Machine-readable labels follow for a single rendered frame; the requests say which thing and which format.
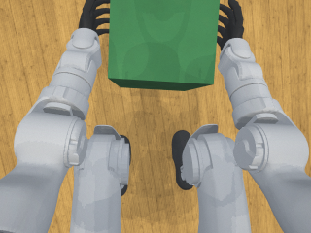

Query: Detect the robot right foot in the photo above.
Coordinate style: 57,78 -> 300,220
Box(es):
171,130 -> 193,190

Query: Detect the robot left forearm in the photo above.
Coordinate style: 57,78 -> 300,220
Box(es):
14,28 -> 102,158

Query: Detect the robot right forearm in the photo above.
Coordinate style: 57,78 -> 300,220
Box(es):
218,38 -> 309,158

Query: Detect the right robot upper arm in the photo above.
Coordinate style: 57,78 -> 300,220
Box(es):
232,123 -> 311,233

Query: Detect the robot left hand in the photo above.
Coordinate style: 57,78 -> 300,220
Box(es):
78,0 -> 111,36

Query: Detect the left robot upper arm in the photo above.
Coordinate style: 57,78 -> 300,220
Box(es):
0,111 -> 88,233

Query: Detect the robot right hand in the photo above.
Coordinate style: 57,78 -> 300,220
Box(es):
217,0 -> 244,51

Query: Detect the carton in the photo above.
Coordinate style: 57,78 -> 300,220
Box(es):
108,0 -> 220,91

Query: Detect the left robot thigh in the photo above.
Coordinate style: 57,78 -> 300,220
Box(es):
69,134 -> 130,233

